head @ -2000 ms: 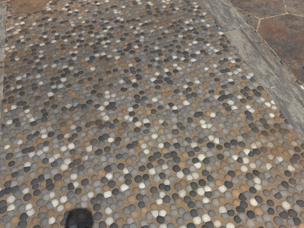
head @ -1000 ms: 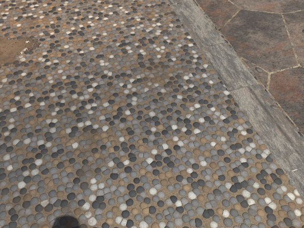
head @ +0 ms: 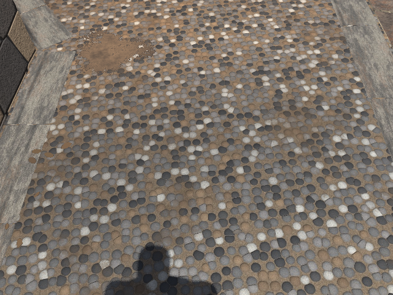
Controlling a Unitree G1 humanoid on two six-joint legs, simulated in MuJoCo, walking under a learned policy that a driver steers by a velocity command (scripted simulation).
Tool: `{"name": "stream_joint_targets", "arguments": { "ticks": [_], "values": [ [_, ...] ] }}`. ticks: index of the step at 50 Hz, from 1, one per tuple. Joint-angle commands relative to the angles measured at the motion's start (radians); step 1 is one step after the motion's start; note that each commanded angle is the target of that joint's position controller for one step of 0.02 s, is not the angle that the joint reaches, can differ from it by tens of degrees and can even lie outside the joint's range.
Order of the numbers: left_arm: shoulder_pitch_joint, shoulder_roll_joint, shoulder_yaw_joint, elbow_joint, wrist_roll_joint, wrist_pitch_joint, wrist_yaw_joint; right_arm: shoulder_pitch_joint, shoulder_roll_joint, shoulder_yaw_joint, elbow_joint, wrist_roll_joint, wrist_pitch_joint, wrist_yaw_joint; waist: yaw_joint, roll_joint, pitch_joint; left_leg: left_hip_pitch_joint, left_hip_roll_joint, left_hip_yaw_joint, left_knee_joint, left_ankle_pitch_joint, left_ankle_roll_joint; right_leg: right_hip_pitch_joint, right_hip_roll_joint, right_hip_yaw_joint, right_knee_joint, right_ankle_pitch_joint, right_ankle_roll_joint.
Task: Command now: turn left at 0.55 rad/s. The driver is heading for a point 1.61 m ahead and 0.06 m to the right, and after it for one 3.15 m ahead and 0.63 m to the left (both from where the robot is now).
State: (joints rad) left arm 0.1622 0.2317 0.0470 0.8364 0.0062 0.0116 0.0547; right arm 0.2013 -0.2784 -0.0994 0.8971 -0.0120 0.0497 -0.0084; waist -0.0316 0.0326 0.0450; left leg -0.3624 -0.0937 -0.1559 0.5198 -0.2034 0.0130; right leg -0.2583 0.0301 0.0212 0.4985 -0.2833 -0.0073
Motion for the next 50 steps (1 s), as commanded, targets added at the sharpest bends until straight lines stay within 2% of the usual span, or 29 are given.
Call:
{"name": "stream_joint_targets", "arguments": {
  "ticks": [1,2,3,4,5,7,10,13,15,18,20,21,22,23,24,25,26,28,29,31,35,41,44,45,46,47,48,49,50],
  "values": [
    [0.067,0.269,0.057,-0.062,0.026,-0.003,0.006,-0.011,-0.059,-0.01,-0.091,-0.005,-0.006,-0.008,0.033,-0.295,-0.051,-0.234,-0.05,0.08,0.321,-0.382,0.002,0.09,-0.457,0.459,-0.348,-0.04,-0.175],
    [0.034,0.206,0.042,-0.08,0.032,-0.005,0.001,-0.018,-0.115,-0.022,-0.085,-0.021,-0.005,-0.003,0.014,-0.184,-0.02,-0.176,0.014,0.036,0.465,-0.342,0.008,0.013,-0.43,0.41,-0.333,0.031,-0.208],
    [-0.024,0.148,0.026,-0.091,0.023,-0.008,-0.002,0.006,-0.118,-0.029,-0.064,-0.019,-0.002,0.007,-0.022,-0.124,0.001,-0.154,0.021,0.038,0.538,-0.275,0.01,-0.017,-0.357,0.294,-0.306,0.084,-0.188],
    [-0.066,0.129,0.02,-0.108,0.021,-0.009,-0.004,0.043,-0.11,-0.03,-0.048,-0.016,0.005,0.016,-0.045,-0.125,0.002,-0.155,0.025,0.059,0.592,-0.224,0.0,-0.001,-0.295,0.191,-0.285,0.143,-0.16],
    [-0.067,0.128,0.02,-0.117,0.018,-0.012,0.0,0.059,-0.106,-0.029,-0.041,-0.018,0.011,0.026,-0.043,-0.158,-0.009,-0.172,0.032,0.078,0.635,-0.191,-0.012,0.037,-0.266,0.131,-0.268,0.204,-0.154],
    [-0.014,0.128,0.021,-0.113,0.018,-0.015,-0.002,0.041,-0.097,-0.023,-0.05,-0.015,0.016,0.039,-0.009,-0.162,-0.027,-0.198,0.04,0.106,0.639,-0.179,-0.043,0.109,-0.252,0.068,-0.235,0.326,-0.168],
    [0.082,0.154,0.032,-0.091,0.018,-0.016,-0.003,-0.035,-0.085,-0.012,-0.09,-0.01,0.023,0.048,0.047,-0.165,-0.04,-0.235,0.062,0.124,0.537,-0.196,-0.073,0.234,-0.294,0.059,-0.207,0.398,-0.199],
    [0.105,0.175,0.04,-0.085,0.022,-0.015,-0.012,-0.067,-0.073,0.0,-0.12,-0.005,0.028,0.056,0.069,-0.182,-0.054,-0.173,0.078,0.143,0.411,-0.234,-0.07,0.256,-0.32,0.04,-0.183,0.432,-0.21],
    [0.091,0.187,0.043,-0.084,0.026,-0.016,-0.024,-0.07,-0.058,0.011,-0.133,0.002,0.027,0.056,0.068,-0.198,-0.062,-0.076,0.075,0.167,0.308,-0.257,-0.049,0.212,-0.32,0.015,-0.162,0.462,-0.209],
    [0.078,0.209,0.048,-0.075,0.027,-0.011,-0.042,-0.049,-0.062,0.019,-0.138,0.011,0.019,0.045,0.064,-0.226,-0.08,0.035,0.055,0.209,0.169,-0.256,-0.016,0.181,-0.322,0.009,-0.117,0.537,-0.207],
    [0.054,0.214,0.048,-0.068,0.014,0.0,-0.048,0.003,-0.051,0.026,-0.122,0.006,0.005,0.037,0.023,-0.202,-0.087,0.156,0.047,0.226,-0.061,-0.1,0.011,0.141,-0.302,-0.016,-0.05,0.525,-0.166],
    [0.07,0.204,0.045,-0.058,0.009,0.005,-0.049,0.021,-0.066,0.028,-0.117,-0.008,-0.008,0.029,0.006,-0.153,-0.088,0.26,0.067,0.184,-0.228,0.056,0.021,0.072,-0.285,-0.039,-0.003,0.442,-0.109],
    [0.114,0.126,0.023,-0.064,0.011,0.008,-0.057,0.034,-0.123,0.025,-0.12,-0.03,-0.026,0.019,0.027,0.043,-0.128,0.415,0.261,-0.058,-0.32,0.112,0.046,-0.077,-0.213,-0.1,0.144,0.182,-0.038],
    [0.112,0.035,-0.007,-0.089,0.006,0.014,-0.056,-0.019,-0.18,0.026,-0.137,-0.015,-0.035,0.013,0.048,0.205,-0.091,0.333,0.478,-0.231,-0.289,0.445,0.168,-0.16,-0.077,-0.128,0.166,-0.27,0.008],
    [0.077,0.082,-0.001,-0.064,0.004,0.033,-0.046,0.002,-0.108,0.042,-0.112,-0.012,-0.044,0.004,0.004,0.129,-0.093,0.249,0.458,-0.155,-0.266,0.407,0.229,-0.061,-0.116,-0.018,0.232,-0.292,0.009],
    [0.084,0.098,0.005,-0.05,-0.01,0.039,-0.052,-0.061,-0.049,0.066,-0.109,-0.016,-0.049,-0.002,0.043,0.109,-0.05,0.228,0.4,-0.076,-0.282,0.349,0.208,-0.057,-0.101,0.003,0.241,-0.244,0.004],
    [0.091,0.118,0.012,-0.032,-0.012,0.037,-0.056,-0.111,-0.045,0.072,-0.112,-0.021,-0.048,-0.011,0.057,0.116,-0.017,0.218,0.347,-0.013,-0.287,0.32,0.169,-0.065,-0.086,0.013,0.244,-0.193,0.002],
    [0.127,0.159,0.03,-0.004,0.009,0.033,-0.061,-0.106,-0.09,0.063,-0.106,-0.007,-0.05,-0.03,0.059,0.133,-0.027,0.276,0.31,0.066,-0.241,0.495,0.15,-0.099,-0.048,0.006,0.328,-0.146,0.004],
    [0.141,0.158,0.033,0.007,0.01,0.033,-0.061,-0.085,-0.105,0.058,-0.102,0.0,-0.048,-0.031,0.053,0.104,-0.044,0.3,0.32,0.083,-0.219,0.556,0.159,-0.117,-0.036,0.004,0.386,-0.156,0.009],
    [0.144,0.142,0.035,0.008,0.005,0.038,-0.059,-0.065,-0.11,0.052,-0.101,0.005,-0.041,-0.032,0.042,0.072,-0.048,0.31,0.348,0.093,-0.214,0.529,0.186,-0.153,-0.035,0.0,0.476,-0.174,0.023],
    [0.101,0.122,0.037,-0.015,0.008,0.052,-0.066,-0.055,-0.094,0.046,-0.099,-0.006,-0.032,-0.037,0.021,0.086,-0.006,0.305,0.363,0.097,-0.237,0.317,0.208,-0.213,-0.051,-0.02,0.461,-0.169,0.041],
    [0.081,0.099,0.031,-0.061,0.004,0.054,-0.081,-0.06,-0.121,0.027,-0.099,-0.016,-0.039,-0.024,0.022,0.103,-0.05,0.279,0.398,0.127,-0.184,0.338,0.216,-0.115,-0.057,-0.072,0.298,-0.19,0.009],
    [0.101,0.103,0.032,-0.078,-0.003,0.048,-0.088,-0.075,-0.147,0.016,-0.107,-0.016,-0.037,-0.016,0.043,0.108,-0.075,0.246,0.41,0.148,-0.126,0.333,0.18,-0.028,-0.045,-0.1,0.18,-0.147,-0.023],
    [0.129,0.097,0.031,-0.074,-0.003,0.041,-0.09,-0.09,-0.154,0.012,-0.11,-0.011,-0.033,-0.014,0.067,0.091,-0.082,0.211,0.396,0.178,-0.079,0.283,0.146,0.038,-0.033,-0.115,0.078,-0.067,-0.036],
    [0.153,0.11,0.034,-0.069,0.002,0.029,-0.086,-0.076,-0.149,0.01,-0.104,-0.012,-0.028,-0.012,0.085,0.037,-0.083,0.144,0.368,0.219,0.001,0.164,0.085,0.12,-0.03,-0.076,-0.055,0.048,-0.052],
    [0.17,0.205,0.054,-0.075,0.02,0.013,-0.075,-0.039,-0.105,0.017,-0.112,-0.014,-0.022,-0.004,0.078,-0.199,-0.07,-0.014,0.262,0.32,0.244,-0.084,0.004,0.2,-0.201,0.201,-0.228,0.141,-0.095],
    [0.189,0.344,0.085,-0.092,0.013,0.006,-0.074,-0.098,-0.051,0.036,-0.178,-0.013,-0.01,-0.015,0.083,-0.352,-0.023,-0.233,0.066,0.291,0.403,-0.455,-0.044,0.181,-0.437,0.532,-0.241,0.493,-0.248],
    [0.228,0.32,0.089,-0.077,0.01,0.01,-0.069,-0.127,-0.081,0.034,-0.178,-0.016,0.0,-0.024,0.112,-0.229,-0.05,-0.215,0.095,0.158,0.544,-0.451,-0.038,0.155,-0.427,0.496,-0.233,0.468,-0.319],
    [0.166,0.259,0.072,-0.087,0.004,0.015,-0.063,-0.107,-0.095,0.029,-0.163,-0.003,0.001,-0.019,0.071,-0.161,-0.016,-0.221,0.117,0.131,0.587,-0.355,-0.032,0.128,-0.359,0.396,-0.225,0.383,-0.3]
  ]
}}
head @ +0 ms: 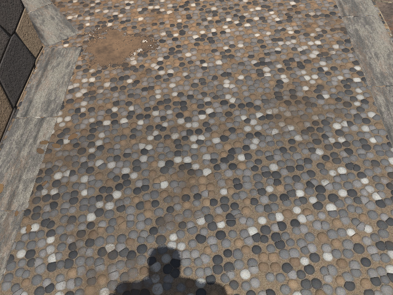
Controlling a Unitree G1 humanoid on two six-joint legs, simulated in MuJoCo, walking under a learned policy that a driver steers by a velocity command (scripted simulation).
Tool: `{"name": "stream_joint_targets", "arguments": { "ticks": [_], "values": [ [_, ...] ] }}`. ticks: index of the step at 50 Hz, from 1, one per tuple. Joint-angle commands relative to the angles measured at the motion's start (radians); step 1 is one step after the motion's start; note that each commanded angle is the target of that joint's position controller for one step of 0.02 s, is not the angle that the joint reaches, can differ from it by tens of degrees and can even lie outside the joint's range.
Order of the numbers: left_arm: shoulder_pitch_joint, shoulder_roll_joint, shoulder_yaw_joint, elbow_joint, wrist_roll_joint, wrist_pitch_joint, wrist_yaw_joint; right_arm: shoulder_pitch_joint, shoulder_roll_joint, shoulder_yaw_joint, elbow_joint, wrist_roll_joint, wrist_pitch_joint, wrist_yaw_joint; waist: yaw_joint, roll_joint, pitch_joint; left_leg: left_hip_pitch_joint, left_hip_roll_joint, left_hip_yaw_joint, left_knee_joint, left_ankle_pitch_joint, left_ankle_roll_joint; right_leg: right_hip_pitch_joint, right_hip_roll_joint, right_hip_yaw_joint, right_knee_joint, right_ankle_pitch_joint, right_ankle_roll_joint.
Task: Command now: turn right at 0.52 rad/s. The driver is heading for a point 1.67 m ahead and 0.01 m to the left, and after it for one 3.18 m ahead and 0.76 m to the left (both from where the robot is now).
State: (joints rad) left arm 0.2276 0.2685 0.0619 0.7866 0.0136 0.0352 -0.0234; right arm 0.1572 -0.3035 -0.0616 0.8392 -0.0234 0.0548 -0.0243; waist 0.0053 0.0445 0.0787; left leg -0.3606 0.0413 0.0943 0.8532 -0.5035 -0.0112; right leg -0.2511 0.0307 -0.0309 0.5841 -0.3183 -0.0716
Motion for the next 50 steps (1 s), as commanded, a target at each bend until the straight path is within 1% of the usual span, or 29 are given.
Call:
{"name": "stream_joint_targets", "arguments": {
  "ticks": [1,2,3,4,6,10,16,20,22,23,24,25,26,27,28,29,30,31,32,33,36,40,42,44,46,47,48,49,50],
  "values": [
    [0.017,0.181,0.045,-0.056,-0.006,-0.002,0.021,-0.044,-0.078,-0.013,-0.09,0.017,-0.013,0.003,-0.001,-0.138,-0.025,-0.216,-0.003,-0.133,0.225,0.044,-0.004,0.1,-0.279,0.37,-0.316,0.34,-0.182],
    [-0.03,0.163,0.038,-0.072,-0.011,-0.001,0.026,-0.03,-0.095,-0.019,-0.082,0.004,-0.019,0.007,-0.015,-0.154,-0.034,-0.219,-0.004,-0.129,0.214,0.101,-0.004,0.123,-0.234,0.336,-0.31,0.355,-0.151],
    [-0.036,0.15,0.034,-0.08,-0.014,-0.002,0.027,-0.004,-0.1,-0.021,-0.07,-0.009,-0.019,0.013,-0.015,-0.157,-0.067,-0.205,-0.014,-0.121,0.234,0.135,-0.011,0.15,-0.21,0.311,-0.297,0.433,-0.146],
    [-0.019,0.152,0.033,-0.079,-0.016,-0.005,0.024,0.011,-0.096,-0.021,-0.067,-0.01,-0.018,0.017,-0.013,-0.136,-0.096,-0.198,-0.022,-0.121,0.248,0.15,-0.019,0.17,-0.206,0.304,-0.286,0.481,-0.147],
    [0.015,0.17,0.039,-0.074,-0.017,-0.011,0.02,0.01,-0.081,-0.018,-0.076,-0.002,-0.013,0.019,-0.004,-0.115,-0.109,-0.213,-0.024,-0.127,0.232,0.161,-0.031,0.2,-0.205,0.316,-0.278,0.492,-0.148],
    [0.05,0.182,0.043,-0.072,-0.009,-0.009,0.023,-0.021,-0.082,-0.017,-0.099,-0.001,-0.005,0.012,0.021,-0.155,-0.084,-0.243,-0.029,-0.139,0.13,0.151,-0.046,0.211,-0.195,0.376,-0.28,0.391,-0.155],
    [0.058,0.208,0.052,-0.089,0.002,-0.006,0.023,-0.049,-0.084,-0.011,-0.134,0.006,-0.015,0.004,0.035,-0.153,-0.096,-0.196,-0.052,-0.159,0.013,0.116,-0.038,0.176,-0.194,0.479,-0.247,0.378,-0.176],
    [0.026,0.193,0.045,-0.098,0.01,-0.004,0.021,-0.025,-0.08,-0.003,-0.141,0.015,-0.023,0.0,0.027,-0.161,-0.125,-0.071,-0.066,-0.142,-0.074,0.105,-0.013,0.125,-0.182,0.485,-0.212,0.474,-0.157],
    [0.028,0.182,0.04,-0.088,0.014,0.0,0.019,0.005,-0.075,0.004,-0.139,0.01,-0.03,0.004,0.021,-0.161,-0.152,0.023,-0.075,-0.119,-0.152,0.084,0.007,0.087,-0.162,0.5,-0.236,0.199,-0.15],
    [0.019,0.167,0.034,-0.083,0.016,0.003,0.02,0.026,-0.061,0.01,-0.133,0.006,-0.034,0.008,0.009,-0.161,-0.138,0.097,-0.08,-0.1,-0.229,0.098,0.021,0.032,-0.145,0.501,-0.251,0.011,-0.139],
    [0.008,0.146,0.024,-0.076,0.013,0.006,0.022,0.063,-0.031,0.02,-0.115,0.002,-0.041,0.009,-0.021,-0.146,-0.11,0.213,-0.081,-0.077,-0.356,0.166,0.039,-0.055,-0.117,0.491,-0.254,-0.169,-0.117],
    [0.013,0.115,0.011,-0.071,0.014,0.002,0.026,0.082,-0.019,0.026,-0.106,-0.004,-0.051,0.004,-0.038,-0.111,-0.077,0.314,-0.071,-0.102,-0.468,0.173,0.057,-0.147,-0.082,0.469,-0.225,-0.277,-0.083],
    [0.02,0.064,-0.006,-0.079,0.016,-0.008,0.028,0.118,-0.069,0.022,-0.101,-0.015,-0.064,-0.004,-0.044,0.038,-0.066,0.38,0.081,-0.335,-0.591,-0.022,0.091,-0.244,-0.009,0.365,-0.039,-0.321,-0.037],
    [0.0,0.062,-0.01,-0.104,0.013,-0.022,0.028,0.172,-0.19,-0.002,-0.092,-0.011,-0.069,-0.002,-0.053,0.158,-0.06,0.397,0.28,-0.7,-0.743,-0.265,0.183,-0.374,0.115,0.148,0.176,-0.257,0.003],
    [-0.055,0.149,0.011,-0.121,0.038,-0.031,0.031,0.193,-0.228,-0.024,-0.055,-0.013,-0.065,0.012,-0.05,0.107,0.041,0.274,0.325,-0.826,-0.778,-0.322,0.263,-0.43,0.057,0.131,0.263,-0.21,0.017],
    [-0.062,0.169,0.017,-0.112,0.037,-0.04,0.025,0.15,-0.171,-0.013,-0.061,0.003,-0.069,0.024,-0.019,0.057,0.083,0.25,0.278,-0.762,-0.768,-0.288,0.262,-0.424,0.007,0.127,0.299,-0.127,0.031],
    [-0.051,0.159,0.014,-0.096,0.033,-0.05,0.012,0.126,-0.133,-0.005,-0.063,0.01,-0.076,0.033,-0.007,0.055,0.074,0.253,0.216,-0.668,-0.76,-0.187,0.234,-0.401,-0.01,0.115,0.302,-0.066,0.05],
    [-0.042,0.148,0.012,-0.083,0.033,-0.056,0.0,0.125,-0.122,-0.004,-0.062,0.01,-0.083,0.036,-0.005,0.081,0.045,0.27,0.164,-0.59,-0.755,-0.081,0.213,-0.375,-0.015,0.091,0.31,-0.023,0.063],
    [-0.047,0.133,0.008,-0.079,0.038,-0.061,-0.01,0.147,-0.111,-0.003,-0.051,0.011,-0.092,0.034,-0.012,0.09,0.024,0.283,0.129,-0.535,-0.747,0.022,0.211,-0.365,-0.019,0.071,0.323,0.015,0.073],
    [-0.062,0.115,0.002,-0.08,0.04,-0.064,-0.016,0.175,-0.106,-0.005,-0.036,0.014,-0.1,0.033,-0.019,0.082,0.003,0.299,0.106,-0.501,-0.735,0.097,0.211,-0.362,-0.021,0.059,0.321,0.044,0.081],
    [-0.141,0.087,-0.01,-0.104,0.033,-0.068,-0.017,0.256,-0.105,-0.016,-0.003,0.019,-0.11,0.03,-0.05,0.074,-0.009,0.343,0.095,-0.484,-0.714,0.21,0.231,-0.402,-0.029,0.039,0.252,0.079,0.107],
    [-0.261,0.076,-0.02,-0.147,0.021,-0.074,-0.014,0.328,-0.114,-0.03,0.017,0.012,-0.109,0.026,-0.096,0.084,-0.007,0.35,0.1,-0.501,-0.671,0.287,0.245,-0.393,-0.025,0.033,0.116,0.082,0.124],
    [-0.293,0.078,-0.024,-0.165,0.016,-0.08,-0.014,0.34,-0.124,-0.036,0.017,0.007,-0.109,0.026,-0.102,0.089,-0.013,0.336,0.104,-0.517,-0.63,0.355,0.246,-0.355,-0.013,0.03,0.066,0.063,0.118],
    [-0.271,0.087,-0.024,-0.17,0.01,-0.088,-0.009,0.319,-0.132,-0.042,0.007,0.003,-0.108,0.025,-0.077,0.095,-0.029,0.288,0.105,-0.533,-0.584,0.454,0.227,-0.25,0.002,0.033,0.008,0.063,0.105],
    [-0.154,0.098,-0.019,-0.139,0.003,-0.098,0.005,0.252,-0.149,-0.05,-0.013,0.009,-0.107,0.024,-0.003,0.083,-0.059,0.177,0.078,-0.53,-0.512,0.521,0.178,-0.01,0.023,0.034,-0.104,0.108,0.085],
    [-0.058,0.127,-0.007,-0.11,0.009,-0.107,0.02,0.233,-0.147,-0.05,-0.021,0.016,-0.113,0.026,0.047,0.043,-0.103,0.102,0.032,-0.499,-0.412,0.554,0.146,0.174,0.014,0.046,-0.159,0.14,0.065],
    [0.076,0.206,0.016,-0.091,0.027,-0.117,0.04,0.218,-0.107,-0.04,-0.04,0.03,-0.123,0.033,0.111,-0.07,-0.195,-0.003,-0.041,-0.411,-0.183,0.464,0.111,0.376,-0.143,0.192,-0.21,0.016,0.027],
    [0.18,0.31,0.038,-0.088,0.046,-0.108,0.053,0.241,-0.007,-0.015,-0.09,0.053,-0.126,0.033,0.129,-0.313,-0.318,-0.223,-0.177,-0.249,0.1,0.038,0.075,0.562,-0.42,0.593,-0.336,-0.299,-0.045],
    [0.148,0.286,0.039,-0.073,0.039,-0.096,0.051,0.276,-0.069,-0.022,-0.079,0.024,-0.109,0.026,0.066,-0.276,-0.257,-0.305,-0.118,-0.217,0.257,-0.023,0.085,0.446,-0.472,0.774,-0.376,-0.4,-0.093]
  ]
}}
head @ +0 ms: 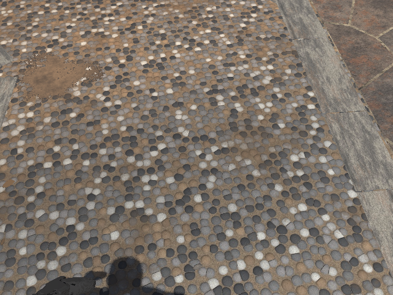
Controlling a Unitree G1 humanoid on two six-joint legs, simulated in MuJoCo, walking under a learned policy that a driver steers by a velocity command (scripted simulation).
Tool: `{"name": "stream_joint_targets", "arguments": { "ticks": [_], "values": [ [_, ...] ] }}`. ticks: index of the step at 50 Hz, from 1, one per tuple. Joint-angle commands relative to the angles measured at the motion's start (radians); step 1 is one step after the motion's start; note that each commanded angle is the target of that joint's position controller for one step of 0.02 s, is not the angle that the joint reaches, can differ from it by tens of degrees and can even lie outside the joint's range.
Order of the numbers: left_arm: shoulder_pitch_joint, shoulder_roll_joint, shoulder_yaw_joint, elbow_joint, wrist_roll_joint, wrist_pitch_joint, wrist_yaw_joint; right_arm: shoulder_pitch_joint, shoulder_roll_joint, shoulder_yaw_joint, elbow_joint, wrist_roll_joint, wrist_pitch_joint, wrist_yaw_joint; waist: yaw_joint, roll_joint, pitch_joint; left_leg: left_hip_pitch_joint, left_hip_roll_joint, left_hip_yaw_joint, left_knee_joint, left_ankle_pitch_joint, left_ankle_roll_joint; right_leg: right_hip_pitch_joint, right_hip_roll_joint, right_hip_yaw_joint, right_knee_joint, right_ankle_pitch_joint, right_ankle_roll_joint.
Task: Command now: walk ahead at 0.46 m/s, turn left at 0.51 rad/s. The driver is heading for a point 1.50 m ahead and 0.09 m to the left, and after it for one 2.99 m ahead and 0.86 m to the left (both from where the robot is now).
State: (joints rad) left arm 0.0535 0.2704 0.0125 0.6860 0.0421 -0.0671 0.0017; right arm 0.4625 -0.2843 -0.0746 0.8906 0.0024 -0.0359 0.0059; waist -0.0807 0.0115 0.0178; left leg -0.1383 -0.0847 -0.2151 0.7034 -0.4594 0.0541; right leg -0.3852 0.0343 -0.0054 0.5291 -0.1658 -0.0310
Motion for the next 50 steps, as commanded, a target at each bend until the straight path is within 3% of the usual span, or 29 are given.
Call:
{"name": "stream_joint_targets", "arguments": {
  "ticks": [1,2,4,8,13,17,20,21,22,23,24,25,26,27,28,29,31,34,38,41,45,48,49,50],
  "values": [
    [0.253,0.188,0.066,0.01,0.003,0.008,0.019,-0.051,-0.103,-0.013,-0.109,-0.019,-0.008,0.002,0.122,-0.112,-0.072,-0.539,0.064,0.085,0.457,0.017,0.03,0.468,-0.432,0.632,-0.319,-0.527,-0.13],
    [0.208,0.127,0.051,0.008,-0.003,0.002,0.013,-0.085,-0.082,-0.009,-0.102,-0.022,-0.007,0.014,0.108,-0.062,0.002,-0.525,0.095,0.098,0.443,0.091,0.024,0.381,-0.374,0.475,-0.33,-0.351,-0.119],
    [0.207,0.084,0.037,0.021,-0.003,-0.013,0.014,-0.116,-0.074,-0.011,-0.104,-0.035,0.009,0.033,0.091,-0.117,0.028,-0.503,0.127,0.125,0.416,0.146,0.006,0.327,-0.295,0.277,-0.347,-0.089,-0.092],
    [0.279,0.09,0.042,0.063,-0.022,-0.042,0.002,-0.203,-0.055,-0.004,-0.144,-0.039,0.03,0.058,0.086,-0.118,0.005,-0.575,0.126,0.155,0.438,0.225,-0.01,0.373,-0.28,0.109,-0.334,0.289,-0.097],
    [0.304,0.077,0.039,0.097,-0.023,-0.04,0.001,-0.393,-0.025,0.02,-0.219,-0.039,0.026,0.081,0.101,-0.101,0.053,-0.595,0.128,0.222,0.227,0.385,-0.023,0.345,-0.246,-0.056,-0.36,0.395,-0.094],
    [0.352,0.118,0.047,0.134,-0.025,-0.036,0.009,-0.516,-0.013,0.041,-0.27,-0.041,0.021,0.094,0.126,-0.093,0.076,-0.481,0.106,0.316,-0.017,0.412,0.019,0.376,-0.261,-0.133,-0.347,0.5,-0.073],
    [0.375,0.158,0.053,0.158,-0.021,-0.019,0.023,-0.458,-0.043,0.033,-0.264,-0.05,0.023,0.076,0.087,-0.118,0.009,-0.347,0.025,0.371,-0.077,0.294,0.084,0.472,-0.278,-0.189,-0.157,0.929,-0.055],
    [0.377,0.175,0.056,0.161,-0.018,-0.008,0.027,-0.378,-0.063,0.025,-0.244,-0.052,0.019,0.069,0.051,-0.123,-0.043,-0.253,-0.008,0.371,-0.095,0.253,0.111,0.48,-0.284,-0.199,-0.022,1.015,-0.056],
    [0.375,0.185,0.058,0.158,-0.019,0.001,0.029,-0.249,-0.091,0.01,-0.206,-0.056,0.011,0.059,-0.003,-0.114,-0.118,-0.081,-0.032,0.348,-0.148,0.254,0.142,0.422,-0.285,-0.205,0.163,0.95,-0.052],
    [0.37,0.177,0.053,0.143,-0.017,0.003,0.025,-0.092,-0.141,-0.015,-0.156,-0.067,0.007,0.041,-0.074,-0.055,-0.2,0.169,0.033,0.236,-0.202,0.218,0.184,0.24,-0.259,-0.216,0.426,0.69,-0.034],
    [0.439,0.035,0.023,0.09,-0.02,-0.001,0.002,-0.107,-0.238,-0.037,-0.168,-0.063,0.013,0.022,0.017,0.191,-0.297,0.488,0.366,-0.234,-0.205,0.208,0.288,-0.17,-0.117,-0.203,0.778,-0.309,0.012],
    [0.375,0.122,0.041,0.064,-0.026,-0.001,0.002,-0.053,-0.241,-0.041,-0.19,-0.03,0.023,0.014,-0.045,0.11,-0.403,0.522,0.476,-0.558,-0.356,0.238,0.367,-0.294,-0.027,-0.018,0.951,-0.367,0.018],
    [0.287,0.133,0.043,0.05,-0.035,-0.005,0.001,-0.108,-0.196,-0.033,-0.167,-0.021,0.026,0.001,-0.026,0.017,-0.237,0.408,0.438,-0.352,-0.387,0.317,0.32,-0.36,-0.097,0.026,0.916,-0.222,0.008],
    [0.28,0.109,0.031,0.054,-0.041,-0.014,-0.001,-0.154,-0.143,-0.017,-0.156,-0.016,0.017,-0.003,0.015,0.0,-0.118,0.237,0.402,-0.23,-0.413,0.439,0.286,-0.314,-0.124,0.018,0.829,-0.17,0.002],
    [0.296,0.097,0.03,0.077,-0.034,-0.009,-0.004,-0.189,-0.103,-0.004,-0.147,-0.022,0.003,-0.003,0.061,-0.036,-0.06,0.121,0.351,-0.131,-0.435,0.534,0.238,-0.244,-0.15,0.027,0.748,-0.157,0.002],
    [0.338,0.088,0.028,0.098,-0.019,0.01,-0.009,-0.21,-0.08,0.007,-0.14,-0.021,-0.011,-0.003,0.098,-0.026,-0.039,0.034,0.315,-0.052,-0.462,0.595,0.214,-0.167,-0.158,0.035,0.704,-0.157,0.007],
    [0.38,0.074,0.031,0.129,-0.012,0.041,-0.023,-0.195,-0.065,0.014,-0.117,-0.022,-0.038,0.003,0.116,-0.007,-0.035,-0.025,0.288,0.031,-0.507,0.636,0.187,-0.105,-0.149,0.038,0.655,-0.141,0.008],
    [0.303,0.058,0.038,0.12,-0.021,0.053,-0.037,-0.157,-0.085,0.009,-0.083,-0.021,-0.057,0.006,0.102,0.016,0.021,-0.01,0.262,0.127,-0.566,0.608,0.137,-0.205,-0.137,0.059,0.58,-0.03,0.005],
    [0.178,0.051,0.042,0.093,-0.023,0.049,-0.039,-0.118,-0.07,0.017,-0.056,-0.016,-0.063,0.001,0.07,0.036,0.06,0.063,0.24,0.224,-0.586,0.645,0.076,-0.31,-0.108,0.06,0.435,0.119,0.009],
    [0.096,0.031,0.031,0.072,-0.018,0.043,-0.046,-0.097,-0.064,0.024,-0.037,-0.017,-0.067,-0.007,0.048,0.043,0.071,0.113,0.243,0.282,-0.582,0.722,0.06,-0.305,-0.095,0.008,0.295,0.196,0.007],
    [-0.018,0.011,0.014,0.025,-0.011,0.038,-0.058,-0.023,-0.07,0.032,0.009,-0.021,-0.059,-0.027,0.014,0.041,0.088,0.245,0.278,0.333,-0.53,0.908,0.05,-0.302,-0.068,-0.087,0.14,0.159,-0.027],
    [0.041,0.032,0.02,0.029,-0.01,0.04,-0.053,-0.037,-0.112,0.028,0.021,-0.029,-0.049,-0.043,0.061,0.083,0.025,0.311,0.301,0.375,-0.357,1.328,0.028,-0.166,0.016,-0.154,0.094,0.014,-0.088],
    [0.111,0.048,0.028,0.047,-0.008,0.04,-0.048,-0.051,-0.13,0.024,0.02,-0.033,-0.043,-0.049,0.097,0.099,-0.013,0.312,0.311,0.384,-0.247,1.429,0.027,-0.09,0.045,-0.161,0.087,-0.041,-0.114],
    [0.218,0.076,0.041,0.076,-0.005,0.035,-0.043,-0.066,-0.147,0.019,0.014,-0.037,-0.035,-0.05,0.145,0.103,-0.071,0.278,0.318,0.39,-0.088,1.412,0.031,0.032,0.064,-0.141,0.053,-0.072,-0.144]
  ]
}}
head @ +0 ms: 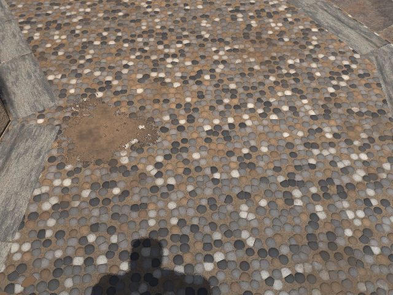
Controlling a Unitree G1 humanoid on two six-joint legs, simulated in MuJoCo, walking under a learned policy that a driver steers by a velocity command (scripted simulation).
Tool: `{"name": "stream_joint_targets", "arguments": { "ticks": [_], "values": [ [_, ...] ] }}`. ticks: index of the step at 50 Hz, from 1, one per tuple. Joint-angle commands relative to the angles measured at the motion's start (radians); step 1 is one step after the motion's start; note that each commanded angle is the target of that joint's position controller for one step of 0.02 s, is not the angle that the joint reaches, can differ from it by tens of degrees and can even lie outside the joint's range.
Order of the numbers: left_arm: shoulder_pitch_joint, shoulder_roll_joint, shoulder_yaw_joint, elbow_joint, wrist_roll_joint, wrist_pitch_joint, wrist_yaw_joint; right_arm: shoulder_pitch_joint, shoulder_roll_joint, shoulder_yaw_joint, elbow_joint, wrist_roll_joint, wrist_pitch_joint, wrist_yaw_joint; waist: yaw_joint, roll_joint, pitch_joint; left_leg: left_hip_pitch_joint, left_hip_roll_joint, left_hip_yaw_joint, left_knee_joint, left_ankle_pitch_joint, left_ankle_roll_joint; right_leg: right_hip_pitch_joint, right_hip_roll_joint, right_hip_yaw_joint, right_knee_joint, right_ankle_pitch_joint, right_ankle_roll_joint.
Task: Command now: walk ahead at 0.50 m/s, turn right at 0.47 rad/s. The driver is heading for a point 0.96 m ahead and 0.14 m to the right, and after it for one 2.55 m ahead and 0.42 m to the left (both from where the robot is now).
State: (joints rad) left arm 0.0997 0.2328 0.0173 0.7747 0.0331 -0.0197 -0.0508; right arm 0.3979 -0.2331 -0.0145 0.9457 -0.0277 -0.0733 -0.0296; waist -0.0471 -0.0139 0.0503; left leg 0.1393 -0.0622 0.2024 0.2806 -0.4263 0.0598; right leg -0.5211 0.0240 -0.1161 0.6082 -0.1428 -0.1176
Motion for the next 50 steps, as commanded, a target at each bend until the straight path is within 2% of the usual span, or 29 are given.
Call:
{"name": "stream_joint_targets", "arguments": {
  "ticks": [1,2,3,4,6,7,9,12,16,20,22,24,25,26,27,28,29,30,32,35,41,43,44,45,46,47,48,49,50],
  "values": [
    [0.321,0.149,0.057,0.031,0.015,-0.021,0.017,-0.035,-0.208,-0.043,-0.058,-0.001,0.006,-0.012,0.193,0.097,-0.177,-0.123,0.276,-0.009,0.567,1.189,0.024,0.381,0.064,0.028,-0.122,-0.065,-0.1],
    [0.42,0.244,0.087,0.048,0.017,-0.018,0.034,-0.031,-0.158,-0.031,-0.097,-0.002,-0.004,-0.003,0.214,-0.041,-0.267,-0.356,0.198,0.006,0.892,0.628,0.012,0.613,-0.162,0.309,-0.132,-0.084,-0.171],
    [0.354,0.319,0.107,0.025,0.0,-0.007,0.036,-0.011,-0.104,-0.026,-0.16,0.015,-0.014,0.018,0.126,-0.237,-0.323,-0.787,-0.033,-0.125,1.214,-0.119,-0.035,0.844,-0.382,0.882,-0.251,0.014,-0.352],
    [0.327,0.279,0.107,0.03,-0.034,-0.002,0.035,-0.095,-0.151,-0.028,-0.167,-0.005,-0.025,0.024,0.156,-0.035,-0.242,-0.895,0.056,-0.279,1.206,-0.019,-0.021,0.789,-0.352,0.78,-0.293,0.002,-0.332],
    [0.239,0.177,0.081,0.03,-0.028,-0.002,0.041,-0.127,-0.146,-0.026,-0.183,0.01,-0.041,0.029,0.075,0.071,-0.038,-0.843,0.129,-0.257,1.034,0.099,-0.033,0.515,-0.279,0.566,-0.35,0.147,-0.241],
    [0.203,0.157,0.073,0.024,-0.031,-0.009,0.046,-0.129,-0.141,-0.025,-0.185,-0.003,-0.024,0.027,0.043,0.078,0.0,-0.787,0.145,-0.253,0.975,0.098,-0.053,0.422,-0.23,0.486,-0.352,0.312,-0.211],
    [0.184,0.158,0.068,0.018,-0.034,-0.029,0.044,-0.088,-0.119,-0.02,-0.184,-0.019,0.018,0.028,0.007,0.045,-0.023,-0.695,0.139,-0.231,0.901,0.096,-0.091,0.343,-0.174,0.375,-0.337,0.61,-0.186],
    [0.215,0.2,0.079,0.027,-0.033,-0.037,0.04,-0.121,-0.1,-0.016,-0.213,-0.013,0.042,0.027,0.008,-0.002,-0.062,-0.683,0.11,-0.191,0.768,0.171,-0.118,0.332,-0.105,0.294,-0.294,0.84,-0.141],
    [0.266,0.194,0.079,0.029,-0.037,-0.009,0.054,-0.252,-0.102,-0.01,-0.266,-0.003,0.049,0.025,0.07,-0.064,-0.091,-0.691,0.081,-0.184,0.583,0.3,-0.118,0.381,-0.061,0.301,-0.236,0.821,-0.054],
    [0.307,0.205,0.086,0.025,-0.024,0.017,0.07,-0.333,-0.127,-0.006,-0.295,0.006,0.043,0.018,0.116,-0.073,-0.09,-0.711,0.053,-0.215,0.453,0.309,-0.101,0.481,-0.093,0.395,-0.162,0.764,-0.038],
    [0.277,0.212,0.09,0.007,-0.015,0.025,0.076,-0.298,-0.151,-0.01,-0.288,0.009,0.032,0.011,0.095,-0.078,-0.085,-0.648,0.041,-0.245,0.363,0.269,-0.077,0.487,-0.103,0.45,-0.102,0.742,-0.027],
    [0.2,0.224,0.093,-0.019,-0.021,0.018,0.073,-0.179,-0.175,-0.017,-0.257,0.005,0.016,0.0,0.023,-0.079,-0.098,-0.449,0.024,-0.25,0.184,0.326,-0.038,0.422,-0.057,0.476,0.005,0.677,0.016],
    [0.173,0.204,0.086,-0.043,-0.037,0.007,0.065,-0.083,-0.207,-0.025,-0.242,-0.006,0.0,-0.009,-0.026,-0.015,-0.154,-0.251,0.128,-0.325,0.115,0.547,-0.001,0.331,-0.006,0.453,0.158,0.525,0.051],
    [0.266,0.116,0.066,-0.068,-0.044,0.0,0.065,-0.047,-0.273,-0.032,-0.259,-0.001,0.003,-0.019,0.019,0.192,-0.272,-0.032,0.429,-0.555,0.187,1.06,0.076,0.185,0.107,0.31,0.421,-0.218,0.08],
    [0.384,0.162,0.077,-0.058,-0.036,0.017,0.074,-0.063,-0.275,-0.046,-0.27,0.022,0.03,-0.013,0.061,0.32,-0.397,-0.013,0.568,-0.806,0.152,1.167,0.236,0.084,0.181,0.215,0.598,-0.582,0.089],
    [0.368,0.206,0.085,-0.015,-0.004,0.038,0.077,-0.118,-0.2,-0.032,-0.293,0.028,0.045,-0.009,0.075,0.135,-0.301,-0.112,0.52,-0.73,0.131,0.969,0.235,0.048,0.103,0.233,0.684,-0.502,0.098],
    [0.282,0.21,0.088,-0.019,0.004,0.05,0.066,-0.164,-0.136,-0.014,-0.302,0.026,0.052,-0.011,0.061,0.07,-0.198,-0.216,0.433,-0.596,0.101,0.816,0.203,0.042,0.084,0.221,0.677,-0.43,0.111],
    [0.251,0.188,0.085,-0.029,-0.004,0.062,0.057,-0.206,-0.121,-0.008,-0.304,0.015,0.06,-0.013,0.075,0.076,-0.142,-0.29,0.368,-0.504,0.059,0.685,0.167,0.05,0.064,0.216,0.646,-0.387,0.128],
    [0.25,0.156,0.073,-0.03,-0.012,0.083,0.044,-0.223,-0.144,-0.016,-0.29,-0.001,0.062,-0.014,0.081,0.155,-0.098,-0.389,0.289,-0.385,0.021,0.618,0.151,0.098,0.063,0.191,0.613,-0.327,0.151],
    [0.239,0.134,0.06,-0.036,-0.018,0.089,0.041,-0.203,-0.147,-0.021,-0.27,-0.002,0.053,-0.004,0.081,0.149,-0.127,-0.391,0.284,-0.337,0.018,0.596,0.161,0.134,0.07,0.18,0.491,-0.319,0.151],
    [0.166,0.115,0.031,-0.045,-0.017,0.096,0.039,-0.184,-0.177,-0.039,-0.239,-0.003,0.08,0.016,0.043,0.204,-0.113,-0.423,0.286,-0.361,-0.016,0.218,0.152,0.266,0.039,0.109,0.116,-0.311,0.107],
    [0.242,0.103,0.021,-0.013,-0.009,0.08,0.035,-0.166,-0.197,-0.049,-0.227,0.01,0.098,0.023,0.079,0.172,-0.12,-0.525,0.268,-0.355,-0.029,-0.062,0.114,0.436,0.05,0.062,-0.08,-0.223,0.064],
    [0.269,0.098,0.016,0.006,-0.002,0.07,0.035,-0.146,-0.171,-0.044,-0.217,0.014,0.105,0.027,0.091,0.142,-0.08,-0.642,0.237,-0.352,-0.033,-0.206,0.068,0.538,0.051,0.075,-0.165,-0.231,0.03],
    [0.304,0.131,0.017,0.011,0.01,0.058,0.04,-0.158,-0.117,-0.033,-0.228,0.014,0.106,0.033,0.115,-0.001,-0.033,-0.765,0.16,-0.29,0.113,-0.255,0.012,0.583,-0.068,0.255,-0.311,-0.424,-0.006],
    [0.334,0.252,0.045,0.004,0.007,0.054,0.049,-0.21,-0.034,-0.012,-0.283,0.03,0.097,0.038,0.141,-0.282,-0.022,-0.907,0.001,-0.123,0.417,-0.178,-0.039,0.539,-0.36,0.655,-0.521,-0.805,-0.088],
    [0.305,0.284,0.064,0.019,0.018,0.049,0.062,-0.283,-0.15,-0.047,-0.29,0.009,0.094,0.03,0.155,-0.179,0.138,-0.908,0.031,-0.271,0.546,-0.034,-0.032,0.321,-0.405,0.713,-0.592,-0.814,-0.138],
    [0.224,0.227,0.045,0.014,0.014,0.033,0.074,-0.235,-0.157,-0.06,-0.269,0.023,0.09,0.041,0.077,-0.146,0.158,-0.863,0.028,-0.332,0.61,0.058,-0.025,0.296,-0.347,0.615,-0.589,-0.703,-0.106],
    [0.158,0.196,0.039,0.007,0.004,0.014,0.076,-0.154,-0.166,-0.069,-0.228,0.021,0.085,0.051,0.024,-0.139,0.133,-0.844,0.021,-0.335,0.649,0.12,-0.027,0.33,-0.294,0.501,-0.578,-0.552,-0.062],
    [0.131,0.178,0.036,-0.001,-0.005,-0.003,0.078,-0.102,-0.177,-0.078,-0.194,0.007,0.08,0.057,0.008,-0.125,0.081,-0.826,0.019,-0.313,0.698,0.16,-0.031,0.388,-0.256,0.406,-0.563,-0.434,-0.035]
  ]
}}
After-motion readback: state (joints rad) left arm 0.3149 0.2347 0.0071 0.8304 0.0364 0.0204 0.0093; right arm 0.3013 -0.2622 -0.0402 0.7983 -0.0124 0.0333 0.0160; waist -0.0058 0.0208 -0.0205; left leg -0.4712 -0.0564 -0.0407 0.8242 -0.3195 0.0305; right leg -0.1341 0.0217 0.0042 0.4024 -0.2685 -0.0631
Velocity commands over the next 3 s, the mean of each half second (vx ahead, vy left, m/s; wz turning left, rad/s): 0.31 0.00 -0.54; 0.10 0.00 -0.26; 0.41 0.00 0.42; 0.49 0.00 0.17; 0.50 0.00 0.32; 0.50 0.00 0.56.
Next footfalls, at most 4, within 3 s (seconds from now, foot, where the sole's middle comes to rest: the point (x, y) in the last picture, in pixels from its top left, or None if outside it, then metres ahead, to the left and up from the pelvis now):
0.02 right None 0.16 -0.06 -0.76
0.50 left None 0.42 0.04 -0.76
0.90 right None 0.25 -0.11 -0.76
1.38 left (182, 260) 0.57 0.05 -0.76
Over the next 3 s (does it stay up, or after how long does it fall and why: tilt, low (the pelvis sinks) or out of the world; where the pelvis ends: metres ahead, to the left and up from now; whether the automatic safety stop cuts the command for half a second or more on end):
stays up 1.34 -0.03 0.00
